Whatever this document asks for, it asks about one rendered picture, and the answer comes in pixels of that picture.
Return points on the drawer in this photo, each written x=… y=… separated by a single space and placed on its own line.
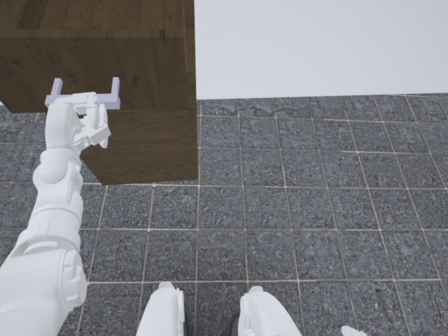
x=88 y=42

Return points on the right robot shin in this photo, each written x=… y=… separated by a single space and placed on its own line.
x=241 y=330

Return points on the cabinet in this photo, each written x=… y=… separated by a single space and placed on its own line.
x=145 y=145

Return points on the handle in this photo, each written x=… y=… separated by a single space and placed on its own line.
x=111 y=101

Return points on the left robot hand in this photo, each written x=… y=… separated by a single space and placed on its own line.
x=63 y=124

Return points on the robot left upper arm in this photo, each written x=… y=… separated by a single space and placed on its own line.
x=37 y=292

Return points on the robot left forearm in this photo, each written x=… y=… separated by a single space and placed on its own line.
x=56 y=218

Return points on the robot left thigh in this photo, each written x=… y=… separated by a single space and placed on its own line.
x=164 y=311

